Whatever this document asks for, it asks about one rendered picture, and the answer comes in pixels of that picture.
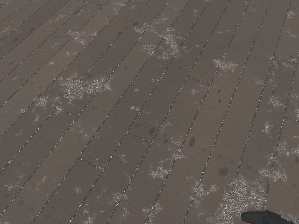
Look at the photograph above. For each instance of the right robot hand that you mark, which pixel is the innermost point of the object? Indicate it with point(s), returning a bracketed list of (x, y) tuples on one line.
[(263, 217)]

